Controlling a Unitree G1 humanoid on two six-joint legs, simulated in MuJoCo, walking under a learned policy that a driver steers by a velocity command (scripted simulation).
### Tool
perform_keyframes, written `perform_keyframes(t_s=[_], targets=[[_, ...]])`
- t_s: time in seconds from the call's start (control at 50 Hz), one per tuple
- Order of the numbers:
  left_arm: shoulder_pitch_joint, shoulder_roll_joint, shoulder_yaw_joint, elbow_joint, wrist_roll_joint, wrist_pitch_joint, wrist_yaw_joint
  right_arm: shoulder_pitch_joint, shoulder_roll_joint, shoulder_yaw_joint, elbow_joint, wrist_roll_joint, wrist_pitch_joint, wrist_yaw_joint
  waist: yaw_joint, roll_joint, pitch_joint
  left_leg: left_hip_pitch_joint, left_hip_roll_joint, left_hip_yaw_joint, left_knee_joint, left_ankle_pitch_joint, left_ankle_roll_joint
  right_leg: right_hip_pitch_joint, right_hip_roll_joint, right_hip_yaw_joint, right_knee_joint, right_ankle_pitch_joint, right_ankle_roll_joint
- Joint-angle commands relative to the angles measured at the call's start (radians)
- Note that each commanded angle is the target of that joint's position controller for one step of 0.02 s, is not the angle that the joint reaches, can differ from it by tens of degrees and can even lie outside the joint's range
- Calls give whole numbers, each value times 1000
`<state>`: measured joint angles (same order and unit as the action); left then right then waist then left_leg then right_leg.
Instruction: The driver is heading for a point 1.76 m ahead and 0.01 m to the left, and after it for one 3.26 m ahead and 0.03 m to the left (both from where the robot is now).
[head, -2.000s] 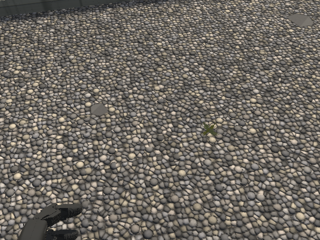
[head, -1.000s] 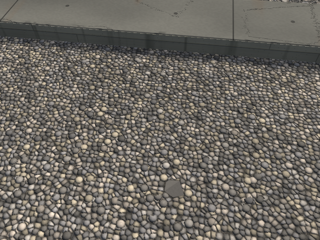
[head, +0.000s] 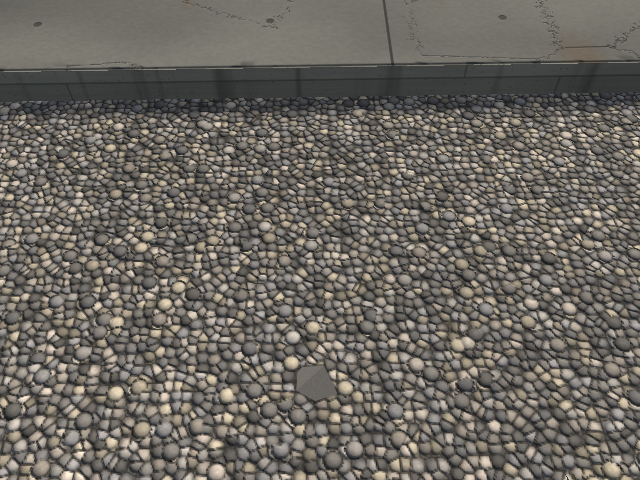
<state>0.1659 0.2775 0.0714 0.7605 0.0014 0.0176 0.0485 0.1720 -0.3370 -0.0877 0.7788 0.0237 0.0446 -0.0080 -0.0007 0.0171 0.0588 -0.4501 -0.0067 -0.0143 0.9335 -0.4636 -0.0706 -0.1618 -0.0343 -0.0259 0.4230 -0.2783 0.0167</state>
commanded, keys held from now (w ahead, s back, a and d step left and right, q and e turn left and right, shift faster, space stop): q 0.22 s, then no key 0.08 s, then e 0.34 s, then w+e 0.36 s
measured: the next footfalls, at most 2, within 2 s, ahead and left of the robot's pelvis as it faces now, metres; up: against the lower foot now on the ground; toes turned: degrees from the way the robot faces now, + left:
left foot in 0.12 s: +0.04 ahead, +0.13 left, +0.00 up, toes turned +6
right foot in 0.56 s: +0.05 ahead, -0.10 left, +0.00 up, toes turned +7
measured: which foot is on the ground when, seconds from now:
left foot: up 0.00-0.10, down 0.12-1.00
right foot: down 0.00-0.12, up 0.14-0.54, down 0.56-0.80, up 0.82-1.00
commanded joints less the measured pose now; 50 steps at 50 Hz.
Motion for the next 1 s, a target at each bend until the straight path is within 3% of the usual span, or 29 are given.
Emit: perform_keyframes(t_s=[0.02, 0.06, 0.1, 0.12, 0.14, 0.16, 0.18, 0.22, 0.24, 0.3, 0.38, 0.44, 0.5, 0.54, 0.58, 0.6, 0.62, 0.64, 0.68, 0.74, 0.78, 0.8, 0.82, 0.84, 0.86, 0.88, 0.9, 0.94, 1.0], targets=[[-41, 186, 48, -51, -4, -5, 4, -59, -37, 4, -112, 4, -7, 22, 25, -201, -92, 8, 36, 34, -130, 52, -4, 91, -236, 98, -56, 578, -207], [-36, 207, 53, -44, -14, -2, 0, -40, -66, -6, -123, 5, -3, 36, 20, -199, -107, 76, 21, 68, -236, 101, 20, 88, -253, 91, -22, 544, -196], [-45, 201, 50, -36, -32, -7, -5, 38, -82, -20, -105, -2, 3, 38, -24, -161, -116, 224, -17, 101, -421, 261, 69, 18, -230, 44, 77, 431, -139], [24, 167, 41, -9, -21, -15, -14, 76, -122, -37, -102, -6, 4, 25, -28, -49, -135, 359, 2, 21, -509, 437, 109, -77, -177, -26, 220, 272, -68], [27, 89, 14, -49, 40, -18, -22, 105, -268, -68, -127, -11, 2, 3, -4, 296, -153, 537, 288, -388, -534, 878, 250, -375, -39, -107, 553, -292, 50], [-75, 112, 18, -85, 24, -23, -15, 126, -250, -51, -145, -47, -22, 18, -73, 233, -222, 463, 414, -565, -573, 908, 444, -448, 49, 60, 747, -467, 60], [-100, 150, 30, -87, -2, -18, -10, 95, -219, -43, -148, -51, -45, 26, -68, 125, -181, 427, 372, -499, -597, 784, 435, -469, 24, 104, 820, -410, 48], [-78, 164, 40, -62, -3, -10, 5, 6, -164, -30, -149, -18, -57, 13, -22, 58, -112, 368, 264, -377, -605, 546, 322, -472, -15, 118, 761, -240, 32], [-62, 172, 45, -54, 1, -6, 9, -28, -144, -20, -155, -11, -53, 4, -5, 75, -105, 332, 237, -338, -613, 527, 299, -437, -19, 116, 734, -182, 37], [-14, 145, 40, -35, -7, -5, 1, -30, -107, -1, -162, -25, -50, -11, 6, 101, -139, 312, 198, -277, -626, 540, 298, -360, 4, 94, 698, -88, 57], [-11, 91, 14, -13, -2, -1, -7, -50, -38, 29, -136, -42, -54, -17, -5, 104, -130, 284, 176, -211, -647, 391, 284, -243, -38, 87, 444, -39, 75], [-24, 102, 7, -9, -7, -6, -19, -44, -55, 32, -98, -58, -54, -8, -32, 120, -79, 221, 180, -211, -676, 235, 286, -141, -37, 60, 297, -53, 68], [-13, 136, 12, -11, -16, -14, -21, -67, -100, 20, -83, -41, -46, -8, -19, 93, -35, 225, 202, -238, -646, 215, 288, -135, -17, 34, 195, -56, 43], [12, 138, 10, -10, -9, -21, -24, -55, -110, 14, -69, -24, -41, -15, 3, 60, -38, 249, 196, -221, -601, 298, 259, -97, -9, 30, 67, 78, 15], [14, 211, 24, -25, -2, -24, -24, -11, -101, 8, -71, -39, -46, -23, -31, -52, -72, 256, 113, -132, -495, 319, 190, -65, -74, 131, 80, 417, -35], [23, 228, 34, -14, -18, -21, -26, -22, -82, 8, -85, -47, -47, -26, -41, -146, -93, 257, 34, -39, -440, 299, 152, -88, -96, 202, 60, 402, -86], [24, 216, 35, -22, -22, -22, -28, -62, -67, 8, -93, -47, -45, -30, -18, -180, -92, 247, -16, 29, -356, 275, 116, -105, -136, 283, 5, 348, -129], [28, 211, 34, -26, -14, -23, -26, -100, -46, 8, -108, -44, -40, -34, -2, -215, -83, 193, -44, 41, -299, 243, 99, -91, -177, 372, -36, 320, -169], [68, 203, 36, -18, -19, -31, -22, -96, -13, 9, -127, -32, -39, -22, 7, -256, -98, 76, -85, 24, -223, -45, 105, -23, -215, 491, -100, 18, -235], [66, 208, 38, -22, -31, -45, -19, -102, -22, 2, -138, 1, -76, 12, 1, -215, -30, 25, -26, -45, -266, -71, 134, -46, -216, 548, -161, -340, -231], [-38, 198, 33, -59, -36, -24, -12, 0, -20, -5, -93, 2, -102, 22, -73, -198, -44, 292, -37, 2, -518, 156, 129, -189, -110, 444, -124, -308, -168], [-56, 159, 23, -80, -26, -18, -11, 79, -50, -19, -62, -5, -104, 19, -97, -151, -82, 463, 4, -28, -549, 206, 122, -294, -49, 375, -27, -279, -123], [-66, 71, -1, -113, -25, -19, -13, 190, -128, -38, -41, -27, -106, 10, -119, 86, -120, 636, 204, -330, -660, -41, 185, -504, 75, 216, 286, -280, -49], [-71, 104, 5, -149, -36, -33, -13, 186, -178, -45, -45, -47, -115, 20, -103, 193, -49, 558, 395, -629, -765, -166, 295, -636, 80, 221, 475, -304, -35], [-43, 153, 22, -138, -43, -43, -19, 130, -121, -25, -62, -42, -127, 16, -59, 126, 16, 515, 404, -614, -779, -205, 320, -678, 25, 260, 588, -239, -39], [-9, 164, 29, -113, -42, -45, -26, 94, -80, -14, -67, -25, -135, 9, -33, 97, 54, 508, 359, -508, -784, -158, 285, -694, 4, 252, 622, -157, -37], [4, 152, 30, -98, -35, -50, -31, 82, -76, -12, -69, -20, -139, 2, -27, 81, 49, 522, 323, -411, -788, -63, 249, -699, -13, 237, 635, -79, -33], [-16, 118, 22, -95, -34, -65, -49, 112, -66, -7, -55, -31, -143, -6, -49, 72, 35, 525, 262, -226, -784, 223, 207, -683, -37, 197, 658, 49, -27], [-56, 82, 11, -125, -36, -67, -70, 169, -65, -5, -37, -35, -146, -7, -73, 58, 9, 528, 233, -74, -778, 441, 210, -681, -42, 143, 640, 134, -2]])
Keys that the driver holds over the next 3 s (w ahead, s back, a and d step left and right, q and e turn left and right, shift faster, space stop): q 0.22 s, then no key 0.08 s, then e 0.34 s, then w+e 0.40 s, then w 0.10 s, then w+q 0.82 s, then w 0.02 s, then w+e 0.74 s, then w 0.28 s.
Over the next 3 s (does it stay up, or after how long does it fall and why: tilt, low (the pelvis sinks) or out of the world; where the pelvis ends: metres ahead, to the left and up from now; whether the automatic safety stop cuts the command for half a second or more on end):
stays up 1.16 0.02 0.00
